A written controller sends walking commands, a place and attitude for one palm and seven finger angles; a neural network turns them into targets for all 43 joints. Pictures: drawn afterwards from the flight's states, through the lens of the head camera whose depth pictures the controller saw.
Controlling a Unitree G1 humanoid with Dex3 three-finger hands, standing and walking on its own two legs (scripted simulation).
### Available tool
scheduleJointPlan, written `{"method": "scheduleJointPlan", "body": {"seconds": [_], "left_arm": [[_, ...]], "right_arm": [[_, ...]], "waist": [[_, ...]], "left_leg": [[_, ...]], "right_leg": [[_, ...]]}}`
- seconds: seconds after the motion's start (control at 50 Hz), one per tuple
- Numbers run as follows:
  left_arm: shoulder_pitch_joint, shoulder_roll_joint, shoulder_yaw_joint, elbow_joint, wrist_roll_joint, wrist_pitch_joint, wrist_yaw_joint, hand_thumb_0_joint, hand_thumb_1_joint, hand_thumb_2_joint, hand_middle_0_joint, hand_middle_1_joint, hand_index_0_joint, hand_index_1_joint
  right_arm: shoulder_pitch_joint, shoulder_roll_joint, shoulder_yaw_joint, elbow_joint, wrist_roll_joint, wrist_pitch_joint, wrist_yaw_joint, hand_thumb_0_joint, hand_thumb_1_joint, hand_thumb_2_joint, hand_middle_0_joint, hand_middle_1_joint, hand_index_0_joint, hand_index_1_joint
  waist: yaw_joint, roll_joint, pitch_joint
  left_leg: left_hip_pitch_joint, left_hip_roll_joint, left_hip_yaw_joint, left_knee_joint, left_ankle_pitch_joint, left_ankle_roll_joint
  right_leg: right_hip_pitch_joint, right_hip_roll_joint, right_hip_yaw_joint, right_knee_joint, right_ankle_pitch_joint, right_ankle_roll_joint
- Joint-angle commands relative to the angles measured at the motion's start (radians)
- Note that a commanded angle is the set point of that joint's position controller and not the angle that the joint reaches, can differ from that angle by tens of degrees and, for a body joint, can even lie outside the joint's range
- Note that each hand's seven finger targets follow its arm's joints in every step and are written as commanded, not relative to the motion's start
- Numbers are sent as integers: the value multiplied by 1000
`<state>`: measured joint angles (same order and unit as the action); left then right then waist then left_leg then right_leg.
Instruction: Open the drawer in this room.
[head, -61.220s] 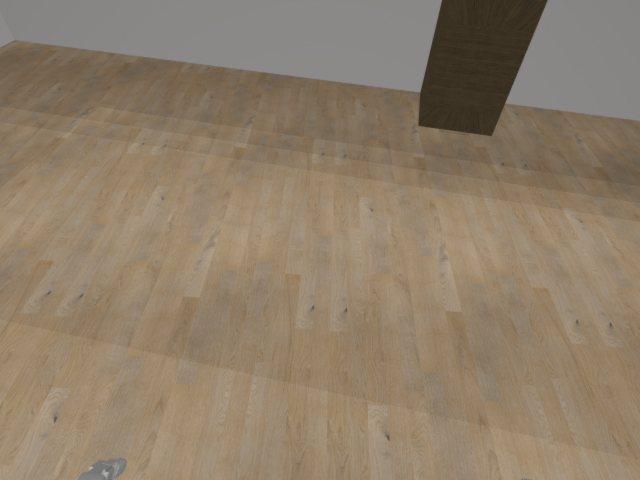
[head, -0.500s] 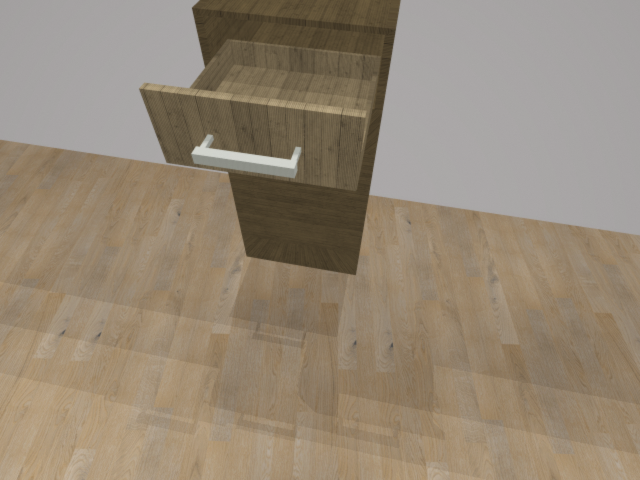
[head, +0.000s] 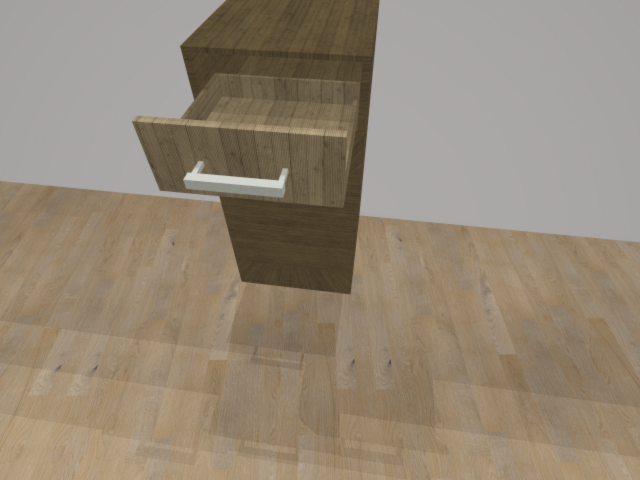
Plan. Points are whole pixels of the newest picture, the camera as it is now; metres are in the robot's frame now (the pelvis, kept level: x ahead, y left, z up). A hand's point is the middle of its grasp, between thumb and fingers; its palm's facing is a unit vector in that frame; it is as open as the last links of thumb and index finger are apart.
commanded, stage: let the arm hang, fingers relaxed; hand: left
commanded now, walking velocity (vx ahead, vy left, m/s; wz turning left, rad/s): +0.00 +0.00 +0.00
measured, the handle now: (238, 177) +0.61 +0.18 +0.03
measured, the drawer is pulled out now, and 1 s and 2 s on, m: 0.30 0.30 0.30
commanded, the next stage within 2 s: look to check the result in 0.12 s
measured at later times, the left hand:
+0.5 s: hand out of the picture -0.01 +0.16 -0.17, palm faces +0.04 -0.98 -0.19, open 7.4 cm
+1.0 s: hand out of the picture +0.02 +0.16 -0.17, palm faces +0.03 -0.98 -0.20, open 7.4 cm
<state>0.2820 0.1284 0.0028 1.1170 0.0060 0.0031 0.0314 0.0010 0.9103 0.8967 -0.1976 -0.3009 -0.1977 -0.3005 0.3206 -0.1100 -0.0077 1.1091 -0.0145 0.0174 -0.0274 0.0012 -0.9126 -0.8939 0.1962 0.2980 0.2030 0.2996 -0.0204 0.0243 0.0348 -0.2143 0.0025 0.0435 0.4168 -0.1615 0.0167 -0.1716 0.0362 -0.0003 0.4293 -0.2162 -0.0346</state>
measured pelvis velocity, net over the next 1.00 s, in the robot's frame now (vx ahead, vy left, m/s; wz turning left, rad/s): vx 0.02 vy -0.01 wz -0.01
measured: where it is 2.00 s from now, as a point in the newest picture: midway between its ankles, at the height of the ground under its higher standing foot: outside the picture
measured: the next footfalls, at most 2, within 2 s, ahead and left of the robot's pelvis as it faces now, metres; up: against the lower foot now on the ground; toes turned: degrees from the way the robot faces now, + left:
none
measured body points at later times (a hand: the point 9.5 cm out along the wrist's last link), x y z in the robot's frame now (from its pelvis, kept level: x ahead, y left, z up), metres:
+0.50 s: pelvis +0.01 -0.01 +0.00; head +0.02 -0.01 +0.45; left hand -0.01 +0.21 -0.16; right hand -0.01 -0.21 -0.17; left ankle +0.04 +0.11 -0.74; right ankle +0.01 -0.10 -0.74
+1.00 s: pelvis +0.02 -0.01 +0.00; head +0.04 -0.02 +0.45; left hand +0.02 +0.21 -0.16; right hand +0.01 -0.22 -0.17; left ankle +0.04 +0.11 -0.74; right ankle +0.01 -0.10 -0.74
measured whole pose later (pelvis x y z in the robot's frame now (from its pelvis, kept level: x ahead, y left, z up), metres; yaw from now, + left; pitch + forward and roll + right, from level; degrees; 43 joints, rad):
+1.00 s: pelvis +0.02 -0.01 +0.00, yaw +0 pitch -2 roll +0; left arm 0.27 0.13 0.02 1.13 0.00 0.00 0.04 0.00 0.91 0.90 -0.20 -0.30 -0.20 -0.30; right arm 0.28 -0.12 -0.02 1.12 -0.01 0.01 -0.04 0.00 -0.91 -0.89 0.19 0.30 0.20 0.30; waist -0.02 0.02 0.07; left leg -0.19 0.02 0.04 0.41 -0.19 0.00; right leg -0.14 0.05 0.00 0.41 -0.24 -0.05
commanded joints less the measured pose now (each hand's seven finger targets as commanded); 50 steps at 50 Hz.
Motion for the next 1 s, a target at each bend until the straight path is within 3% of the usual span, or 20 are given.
{"method": "scheduleJointPlan", "body": {"seconds": [0.0,0.04,0.06,0.24,0.36,0.42,0.46,0.82,0.9,0.98], "left_arm": [[80,113,26,-15,3,-7,8,0,900,900,-200,-300,-200,-300],[82,107,27,-14,2,-9,8,0,900,900,-200,-300,-200,-300],[89,104,26,-13,2,-10,10,0,900,900,-200,-300,-200,-300],[86,102,28,-8,2,-9,9,0,900,900,-200,-300,-200,-300],[90,99,27,-3,2,-12,12,0,900,900,-200,-300,-200,-300],[87,97,28,-1,1,-12,11,0,900,900,-200,-300,-200,-300],[93,97,27,0,1,-14,12,0,900,900,-200,-300,-200,-300],[61,104,33,-10,0,-11,11,0,900,900,-200,-300,-200,-300],[54,109,35,-12,0,-14,12,0,900,900,-200,-300,-200,-300],[52,106,35,-14,0,-13,13,0,900,900,-200,-300,-200,-300]], "right_arm": [[75,-83,-18,-16,2,-14,-13,0,-900,-900,200,300,200,300],[75,-80,-19,-16,2,-15,-15,0,-900,-900,200,300,200,300],[72,-75,-20,-17,2,-14,-15,0,-900,-900,200,300,200,300],[72,-79,-23,-14,2,-13,-16,0,-900,-900,200,300,200,300],[64,-80,-24,-14,4,-13,-17,0,-900,-900,200,300,200,300],[59,-79,-23,-12,3,-13,-18,0,-900,-900,200,300,200,300],[52,-80,-25,-14,5,-13,-18,0,-900,-900,200,300,200,300],[31,-88,-24,-13,1,-13,-19,0,-900,-900,200,300,200,300],[29,-89,-26,-13,2,-16,-20,0,-900,-900,200,300,200,300],[26,-92,-27,-13,3,-15,-22,0,-900,-900,200,300,200,300]], "waist": [[11,-7,85],[10,13,81],[13,-10,79],[7,2,76],[7,-22,62],[6,1,62],[8,-24,57],[8,-8,74],[6,-16,37],[6,-19,48]], "left_leg": [[-2,84,-108,-93,-80,20],[3,86,-105,-91,-67,18],[10,87,-106,-86,-65,20],[24,86,-104,-86,-72,18],[44,90,-100,-74,-32,18],[47,91,-98,-75,-25,16],[53,91,-97,-68,-16,16],[47,92,-96,-77,-14,11],[65,94,-93,-64,27,10],[68,97,-88,-62,44,9]], "right_leg": [[-99,-104,106,-126,-58,-28],[-94,-105,107,-124,-39,-29],[-94,-101,106,-126,-39,-30],[-100,-104,111,-131,-52,-29],[-93,-105,114,-133,-24,-28],[-89,-108,113,-133,-11,-28],[-85,-107,115,-135,-1,-26],[-76,-108,113,-134,6,-25],[-47,-110,112,-124,69,-24],[-46,-113,108,-120,102,-24]]}}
